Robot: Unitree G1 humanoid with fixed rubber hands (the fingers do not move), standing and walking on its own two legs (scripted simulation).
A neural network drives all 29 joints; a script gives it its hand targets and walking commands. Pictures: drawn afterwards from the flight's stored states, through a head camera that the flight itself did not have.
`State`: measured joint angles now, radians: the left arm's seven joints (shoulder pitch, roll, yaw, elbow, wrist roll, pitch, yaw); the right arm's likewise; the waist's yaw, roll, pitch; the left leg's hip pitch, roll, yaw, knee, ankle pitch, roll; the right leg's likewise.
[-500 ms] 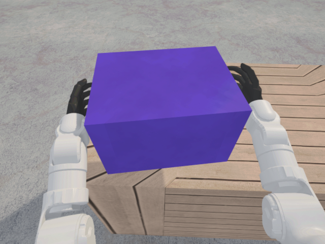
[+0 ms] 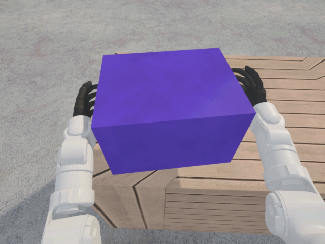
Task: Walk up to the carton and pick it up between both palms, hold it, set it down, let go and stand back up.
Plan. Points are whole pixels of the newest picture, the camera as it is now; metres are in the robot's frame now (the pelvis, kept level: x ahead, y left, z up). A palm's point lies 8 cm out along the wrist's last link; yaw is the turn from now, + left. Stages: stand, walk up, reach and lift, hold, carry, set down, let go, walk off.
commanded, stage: set down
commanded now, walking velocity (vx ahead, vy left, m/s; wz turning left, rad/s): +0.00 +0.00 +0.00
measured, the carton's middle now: (167, 109) +0.42 +0.01 +0.08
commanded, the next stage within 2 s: none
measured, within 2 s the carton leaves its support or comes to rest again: neither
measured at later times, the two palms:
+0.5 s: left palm (86, 119) +0.37 +0.21 +0.10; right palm (248, 98) +0.43 -0.20 +0.12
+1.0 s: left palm (94, 125) +0.38 +0.20 +0.06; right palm (243, 95) +0.46 -0.19 +0.11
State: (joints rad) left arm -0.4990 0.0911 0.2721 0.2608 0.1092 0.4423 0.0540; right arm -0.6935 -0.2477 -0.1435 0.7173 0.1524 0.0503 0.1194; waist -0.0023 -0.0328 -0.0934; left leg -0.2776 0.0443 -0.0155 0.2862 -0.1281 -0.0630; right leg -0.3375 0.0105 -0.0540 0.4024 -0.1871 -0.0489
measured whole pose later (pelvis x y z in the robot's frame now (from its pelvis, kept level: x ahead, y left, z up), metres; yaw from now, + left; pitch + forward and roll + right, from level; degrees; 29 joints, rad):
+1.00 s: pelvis +0.02 +0.00 +0.00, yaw +0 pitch +10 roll +1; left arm -0.50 0.02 0.27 0.55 0.11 0.18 0.14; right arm -0.84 -0.31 -0.16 1.09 0.15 -0.15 0.21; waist 0.05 -0.01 -0.10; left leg -0.30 0.04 -0.02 0.29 -0.15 -0.06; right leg -0.36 0.01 -0.05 0.40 -0.22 -0.05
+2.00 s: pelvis +0.03 +0.00 -0.01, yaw +0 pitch +19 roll +1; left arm -0.57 -0.02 0.27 0.77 0.05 -0.07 0.20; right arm -1.00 -0.39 -0.12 1.36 0.13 -0.27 0.25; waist 0.10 0.03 -0.19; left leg -0.50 0.05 -0.01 0.32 -0.16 -0.06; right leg -0.54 0.01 -0.06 0.40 -0.20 -0.05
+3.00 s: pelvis +0.03 +0.00 -0.01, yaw +0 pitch +21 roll +1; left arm -0.60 -0.02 0.29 0.83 0.05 -0.20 0.17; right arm -1.00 -0.41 -0.13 1.40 0.11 -0.34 0.26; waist 0.10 0.03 -0.18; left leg -0.53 0.05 -0.01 0.33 -0.16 -0.06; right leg -0.57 0.01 -0.06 0.40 -0.20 -0.05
